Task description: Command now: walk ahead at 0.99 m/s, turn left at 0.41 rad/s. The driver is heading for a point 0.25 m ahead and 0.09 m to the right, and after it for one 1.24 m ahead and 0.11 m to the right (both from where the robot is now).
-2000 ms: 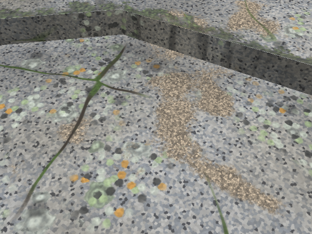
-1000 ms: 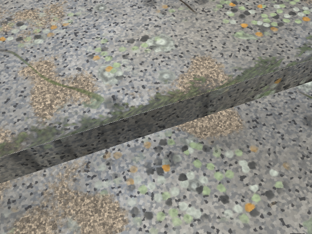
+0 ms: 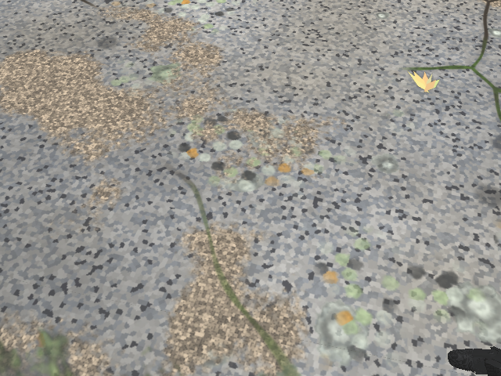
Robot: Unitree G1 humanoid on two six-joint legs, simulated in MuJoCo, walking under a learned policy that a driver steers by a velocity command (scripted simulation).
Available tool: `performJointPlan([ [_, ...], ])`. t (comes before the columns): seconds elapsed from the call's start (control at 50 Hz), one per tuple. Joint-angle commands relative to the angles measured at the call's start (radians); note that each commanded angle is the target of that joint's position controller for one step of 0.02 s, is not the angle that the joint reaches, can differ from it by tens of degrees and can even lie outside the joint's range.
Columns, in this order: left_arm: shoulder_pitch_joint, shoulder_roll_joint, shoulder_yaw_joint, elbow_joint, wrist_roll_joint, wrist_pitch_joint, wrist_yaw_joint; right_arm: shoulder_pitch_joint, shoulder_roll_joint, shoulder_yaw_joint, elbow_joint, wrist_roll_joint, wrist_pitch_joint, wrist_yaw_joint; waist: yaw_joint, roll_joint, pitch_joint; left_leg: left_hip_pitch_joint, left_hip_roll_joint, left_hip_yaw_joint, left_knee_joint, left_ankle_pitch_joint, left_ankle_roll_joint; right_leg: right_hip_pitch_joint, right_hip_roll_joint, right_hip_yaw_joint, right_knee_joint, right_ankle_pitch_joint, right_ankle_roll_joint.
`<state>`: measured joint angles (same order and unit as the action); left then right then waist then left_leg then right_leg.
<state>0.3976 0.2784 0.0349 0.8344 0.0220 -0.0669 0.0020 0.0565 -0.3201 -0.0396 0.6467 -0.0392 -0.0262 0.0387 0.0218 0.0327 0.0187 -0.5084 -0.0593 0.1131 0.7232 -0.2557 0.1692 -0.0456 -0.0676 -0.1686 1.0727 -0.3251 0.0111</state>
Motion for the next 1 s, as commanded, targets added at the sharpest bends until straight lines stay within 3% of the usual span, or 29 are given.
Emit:
performJointPlan([
  [0.02, -0.108, 0.085, -0.011, -0.218, -0.002, -0.036, 0.012, 0.369, -0.260, -0.097, 0.039, -0.011, 0.026, -0.034, -0.138, 0.064, -0.393, 0.929, 0.408, -0.703, -0.329, 0.442, 0.212, -0.823, 0.063, 0.208, 0.821, 0.031, -0.037],
  [0.06, -0.188, 0.055, -0.024, -0.230, 0.022, -0.021, 0.012, 0.304, -0.149, -0.053, 0.066, -0.018, 0.009, -0.045, -0.059, -0.076, -0.115, 0.602, 0.365, -0.612, -0.445, 0.007, 0.125, -0.947, 0.015, 0.185, 0.910, 0.021, -0.042],
  [0.1, -0.227, -0.045, -0.047, -0.249, 0.004, 0.027, -0.003, 0.353, -0.078, -0.017, 0.129, -0.020, -0.040, -0.039, -0.014, -0.064, 0.016, 0.353, 0.363, -0.457, -0.458, 0.040, 0.033, -1.028, 0.051, 0.259, 1.070, -0.016, -0.074],
  [0.14, -0.340, -0.156, -0.074, -0.304, -0.017, 0.077, 0.017, 0.391, -0.030, 0.004, 0.211, -0.024, -0.080, -0.021, 0.009, 0.027, 0.078, 0.222, 0.365, -0.339, -0.540, -0.060, -0.027, -1.194, 0.097, 0.243, 1.312, -0.123, -0.109],
  [0.18, -0.459, -0.187, -0.092, -0.373, -0.031, 0.086, 0.045, 0.368, -0.015, 0.021, 0.263, -0.007, -0.101, -0.001, 0.038, 0.044, 0.144, 0.168, 0.333, -0.219, -0.609, -0.100, -0.074, -1.352, 0.117, 0.233, 1.361, -0.176, -0.146],
  [0.22, -0.629, -0.208, -0.122, -0.455, -0.045, 0.073, 0.044, 0.420, 0.046, 0.048, 0.336, 0.016, -0.101, -0.002, 0.054, -0.034, 0.225, 0.093, 0.259, -0.049, -0.724, 0.024, -0.143, -1.334, 0.099, 0.150, 1.035, -0.171, -0.178],
  [0.26, -0.501, -0.122, -0.111, -0.404, -0.038, 0.081, 0.014, 0.389, 0.065, 0.071, 0.316, 0.057, -0.102, -0.048, 0.103, -0.071, 0.079, -0.022, 0.185, 0.141, -0.815, 0.837, -0.113, -0.779, 0.105, -0.050, 0.698, -0.095, -0.168],
  [0.3, -0.275, -0.037, -0.077, -0.293, -0.035, 0.102, 0.001, 0.362, -0.163, 0.019, 0.232, 0.116, -0.117, -0.081, 0.202, -0.037, -0.288, 0.139, 0.214, 0.141, -0.582, 1.870, -0.085, -0.302, 0.227, -0.142, 0.514, -0.012, -0.152],
  [0.32, -0.191, -0.022, -0.063, -0.281, -0.035, 0.114, 0.003, 0.340, -0.302, -0.030, 0.207, 0.118, -0.125, -0.088, 0.243, 0.085, -0.347, 0.360, 0.295, 0.121, -0.373, 2.108, -0.082, -0.346, 0.211, -0.104, 0.367, -0.127, -0.166],
  [0.34, -0.091, 0.036, -0.039, -0.253, -0.016, 0.115, -0.005, 0.293, -0.328, -0.058, 0.169, 0.106, -0.106, -0.092, 0.285, 0.150, -0.429, 0.541, 0.342, 0.099, -0.114, 2.264, -0.086, -0.362, 0.248, -0.056, 0.290, -0.314, -0.188],
  [0.36, 0.008, 0.126, -0.002, -0.218, -0.028, 0.093, -0.028, 0.274, -0.320, -0.075, 0.134, 0.098, -0.084, -0.087, 0.296, 0.160, -0.435, 0.560, 0.317, 0.059, 0.261, 2.123, -0.074, -0.307, 0.277, 0.131, 0.073, -0.435, -0.260],
  [0.38, -0.032, 0.200, 0.034, -0.189, -0.019, 0.062, -0.043, 0.192, -0.149, -0.047, 0.078, 0.050, -0.086, -0.056, 0.236, -0.075, -0.350, 0.321, 0.175, 0.019, 0.692, 1.002, -0.068, -0.235, 0.201, 0.464, -0.235, -0.453, -0.342],
  [0.4, -0.161, 0.191, 0.047, -0.168, -0.025, 0.080, -0.017, 0.081, -0.009, -0.011, -0.053, -0.010, -0.106, 0.004, 0.142, -0.370, -0.268, -0.225, -0.079, -0.125, 1.228, 0.201, -0.141, -0.147, 0.095, 1.120, -0.631, -0.440, -0.503],
  [0.42, -0.180, 0.158, 0.049, -0.172, -0.033, 0.074, 0.002, 0.051, 0.082, 0.020, -0.172, -0.063, -0.126, 0.007, 0.078, -0.195, -0.187, -0.481, -0.053, -0.260, 1.468, 0.099, -0.110, -0.091, 0.009, 1.269, -0.704, -0.299, -0.496],
  [0.44, -0.044, 0.125, 0.041, -0.096, -0.016, 0.054, 0.012, 0.005, 0.140, 0.045, -0.205, -0.048, -0.138, 0.004, 0.084, -0.066, -0.060, -0.625, -0.046, -0.256, 1.524, -0.050, -0.098, -0.088, -0.036, 1.199, -0.702, -0.186, -0.469],
  [0.46, 0.015, 0.082, 0.037, -0.017, 0.003, 0.032, 0.017, 0.018, 0.224, 0.083, -0.221, -0.044, -0.124, -0.014, 0.000, 0.010, 0.063, -0.682, -0.006, -0.264, 1.471, -0.127, -0.089, -0.176, 0.022, 1.000, -0.653, 0.009, -0.401],
  [0.52, -0.112, 0.044, 0.017, -0.043, 0.003, -0.014, 0.000, 0.094, 0.121, 0.087, -0.204, -0.033, -0.050, -0.039, -0.138, 0.094, 0.145, -0.485, 0.070, -0.189, 0.965, -0.263, -0.113, -0.477, 0.165, 0.571, -0.708, -0.022, -0.261],
  [0.56, -0.141, 0.082, 0.021, -0.047, -0.001, -0.038, 0.003, -0.020, 0.019, 0.073, -0.242, -0.010, -0.027, -0.039, -0.107, 0.069, 0.190, -0.252, 0.111, -0.077, 0.524, -0.134, -0.158, -0.637, 0.174, 0.479, -0.914, 0.052, -0.271],
  [0.62, -0.046, 0.195, 0.057, -0.034, -0.040, -0.068, 0.006, -0.027, 0.055, 0.075, -0.211, 0.017, -0.047, 0.005, -0.023, 0.006, -0.024, 0.205, 0.107, -0.024, 0.043, 0.358, -0.144, -0.422, 0.134, 0.366, -1.042, 0.380, -0.249],
  [0.66, 0.028, 0.249, 0.077, -0.031, -0.020, -0.076, -0.001, -0.009, 0.004, 0.049, -0.166, 0.027, -0.048, 0.010, 0.004, -0.091, -0.097, 0.122, 0.041, 0.025, -0.112, 0.318, -0.115, 0.012, 0.047, 0.338, -0.921, 0.964, -0.195],
  [0.72, -0.015, 0.231, 0.087, -0.044, 0.032, -0.047, 0.005, 0.323, -0.090, -0.016, -0.032, 0.037, -0.047, -0.029, -0.176, -0.192, -0.257, 0.374, -0.020, 0.045, -0.248, 0.298, -0.059, 0.201, 0.002, 0.260, -0.406, 1.353, -0.109],
  [0.74, -0.103, 0.216, 0.086, -0.077, 0.034, -0.033, 0.014, 0.498, -0.129, -0.041, 0.030, 0.031, -0.037, -0.040, -0.290, -0.133, -0.289, 0.590, 0.047, -0.029, -0.267, 0.287, 0.002, 0.022, 0.072, 0.222, -0.022, 1.142, -0.085],
  [0.76, -0.184, 0.041, 0.043, -0.136, 0.062, -0.046, 0.007, 0.550, -0.139, -0.040, 0.076, 0.017, -0.030, -0.036, -0.242, 0.089, -0.239, 0.803, 0.127, -0.170, -0.080, 0.306, 0.011, -0.373, 0.192, 0.223, 0.342, 0.038, -0.085],
  [0.78, 0.033, 0.000, 0.010, -0.213, -0.018, -0.056, -0.004, 0.428, -0.187, -0.049, 0.064, -0.015, -0.041, -0.028, -0.024, 0.336, -0.356, 1.018, 0.353, -0.780, -0.238, 0.229, 0.221, -0.734, 0.217, 0.287, 0.570, -0.151, -0.032],
  [0.8, -0.023, 0.064, 0.002, -0.193, -0.002, -0.058, 0.009, 0.330, -0.122, -0.063, 0.015, -0.004, -0.040, -0.023, -0.074, 0.098, -0.331, 0.916, 0.350, -0.869, -0.403, 0.008, 0.247, -0.775, 0.130, 0.294, 0.546, 0.000, -0.049],
  [0.84, -0.216, 0.113, -0.001, -0.238, 0.032, -0.060, 0.008, 0.334, -0.059, -0.047, 0.051, 0.019, -0.052, -0.027, -0.068, -0.123, -0.128, 0.605, 0.279, -0.709, -0.454, 0.021, 0.183, -0.737, 0.051, 0.282, 0.400, 0.062, -0.041],
  [0.9, -0.270, 0.087, -0.025, -0.305, 0.059, -0.020, -0.010, 0.431, -0.071, -0.039, 0.123, 0.028, -0.075, -0.043, -0.013, -0.085, 0.003, 0.398, 0.191, -0.593, -0.502, 0.101, 0.155, -0.748, 0.000, 0.265, 0.230, -0.038, -0.004],
  [0.96, -0.398, 0.061, -0.056, -0.376, 0.038, -0.020, -0.031, 0.378, -0.106, -0.048, 0.111, 0.027, -0.069, -0.042, -0.005, -0.047, 0.104, 0.185, 0.118, -0.477, -0.559, 0.418, 0.118, -0.632, 0.001, 0.191, -0.128, 0.084, 0.022],
  [1.0, -0.432, 0.018, -0.073, -0.371, 0.025, -0.030, -0.037, 0.392, -0.121, -0.060, 0.134, 0.044, -0.059, -0.033, -0.039, -0.009, 0.066, 0.096, 0.033, -0.365, -0.510, 0.666, 0.036, -0.369, 0.088, 0.125, -0.389, 0.333, 0.015],
])
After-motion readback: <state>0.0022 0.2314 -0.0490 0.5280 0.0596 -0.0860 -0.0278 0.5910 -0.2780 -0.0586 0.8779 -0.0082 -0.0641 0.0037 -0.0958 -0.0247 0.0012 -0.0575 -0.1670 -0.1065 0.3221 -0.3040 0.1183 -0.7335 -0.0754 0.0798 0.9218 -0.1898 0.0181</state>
